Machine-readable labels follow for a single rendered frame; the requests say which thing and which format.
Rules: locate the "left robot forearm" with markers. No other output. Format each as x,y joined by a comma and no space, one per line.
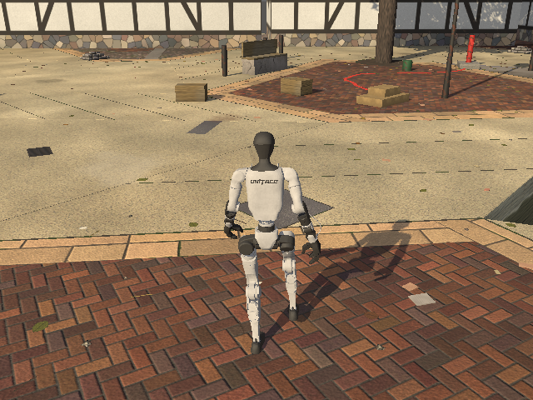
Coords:
229,217

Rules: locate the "right robot upper arm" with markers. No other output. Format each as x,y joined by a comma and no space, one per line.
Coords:
295,189

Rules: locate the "robot head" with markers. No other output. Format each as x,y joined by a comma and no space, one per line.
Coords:
264,144

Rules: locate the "left robot upper arm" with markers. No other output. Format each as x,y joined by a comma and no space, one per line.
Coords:
235,189

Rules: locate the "right robot hand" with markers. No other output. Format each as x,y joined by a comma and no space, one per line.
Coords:
316,246

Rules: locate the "right robot forearm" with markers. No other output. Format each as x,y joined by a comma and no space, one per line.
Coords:
306,224

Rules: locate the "left robot hand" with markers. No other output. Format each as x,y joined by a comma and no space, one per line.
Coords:
236,227

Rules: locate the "robot right foot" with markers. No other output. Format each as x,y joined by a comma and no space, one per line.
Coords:
293,314

